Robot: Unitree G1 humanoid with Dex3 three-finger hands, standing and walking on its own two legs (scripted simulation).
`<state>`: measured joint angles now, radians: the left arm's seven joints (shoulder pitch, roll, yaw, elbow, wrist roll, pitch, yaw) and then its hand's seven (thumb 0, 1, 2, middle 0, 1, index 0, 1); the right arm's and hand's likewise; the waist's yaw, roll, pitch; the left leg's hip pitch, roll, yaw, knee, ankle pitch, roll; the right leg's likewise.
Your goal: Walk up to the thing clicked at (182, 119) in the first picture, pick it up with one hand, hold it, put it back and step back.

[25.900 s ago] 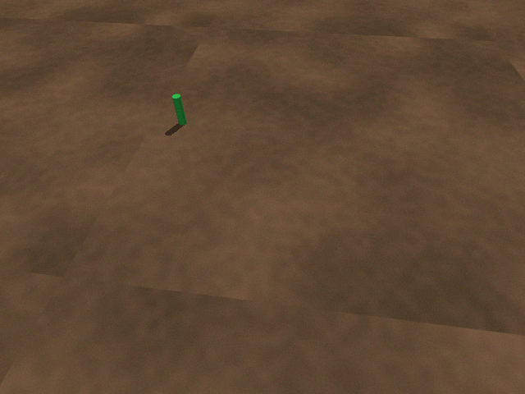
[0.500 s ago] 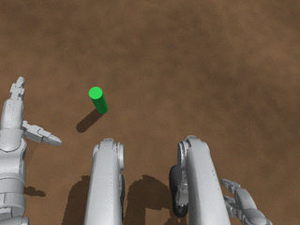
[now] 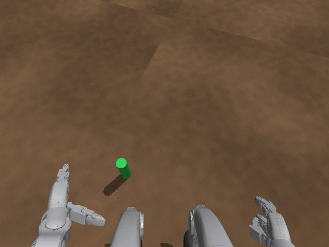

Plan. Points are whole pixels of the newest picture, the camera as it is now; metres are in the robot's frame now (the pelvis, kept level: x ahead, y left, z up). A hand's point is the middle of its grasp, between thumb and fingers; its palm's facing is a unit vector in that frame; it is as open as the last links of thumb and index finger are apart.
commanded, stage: home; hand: left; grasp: from the side
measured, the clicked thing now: (124, 169) +0.45 +0.20 -0.55
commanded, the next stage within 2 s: stand in 1.96 s
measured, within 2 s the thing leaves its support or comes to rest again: neither
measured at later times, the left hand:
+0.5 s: hand (75, 217) +0.19 +0.19 +0.01, palm faces +0.13 -0.95 -0.28, open 17.6 cm
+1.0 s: hand (79, 221) +0.18 +0.18 +0.02, palm faces +0.12 -0.95 -0.28, open 17.6 cm
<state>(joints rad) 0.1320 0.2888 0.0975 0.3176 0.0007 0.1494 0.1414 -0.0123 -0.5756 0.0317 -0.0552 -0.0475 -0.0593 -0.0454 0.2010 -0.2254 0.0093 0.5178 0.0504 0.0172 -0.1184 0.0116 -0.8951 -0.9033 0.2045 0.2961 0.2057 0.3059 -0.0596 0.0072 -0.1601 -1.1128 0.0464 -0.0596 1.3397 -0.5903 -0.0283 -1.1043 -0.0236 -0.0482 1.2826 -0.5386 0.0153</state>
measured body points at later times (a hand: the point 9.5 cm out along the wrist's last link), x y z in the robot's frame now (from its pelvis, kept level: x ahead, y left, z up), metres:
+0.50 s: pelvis +0.03 +0.01 +0.07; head +0.05 +0.02 +0.52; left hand +0.18 +0.24 +0.03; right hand +0.21 -0.23 +0.01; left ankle +0.02 +0.13 -0.61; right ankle +0.04 -0.13 -0.61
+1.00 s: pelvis +0.02 +0.00 +0.07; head +0.03 +0.01 +0.52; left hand +0.17 +0.23 +0.04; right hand +0.17 -0.24 +0.00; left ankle +0.02 +0.13 -0.61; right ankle +0.04 -0.13 -0.61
